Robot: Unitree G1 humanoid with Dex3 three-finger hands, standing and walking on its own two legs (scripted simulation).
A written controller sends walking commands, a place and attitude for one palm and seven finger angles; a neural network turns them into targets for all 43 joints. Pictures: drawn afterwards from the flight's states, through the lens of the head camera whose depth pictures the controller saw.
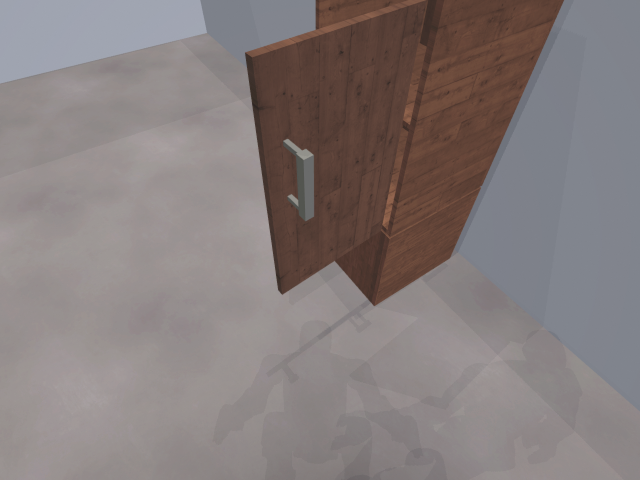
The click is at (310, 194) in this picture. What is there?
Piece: cupboard door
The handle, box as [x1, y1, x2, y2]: [283, 139, 313, 220]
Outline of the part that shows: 286,139 283,141 283,145 296,156 298,199 297,200 291,194 287,196 287,198 299,210 299,215 304,220 306,220 313,216 313,155 306,149 301,150 288,139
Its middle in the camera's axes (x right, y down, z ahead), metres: -0.04 -0.10 +0.68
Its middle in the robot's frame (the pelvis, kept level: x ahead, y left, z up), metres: +0.58 +0.07 +0.02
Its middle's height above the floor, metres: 0.80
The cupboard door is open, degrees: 94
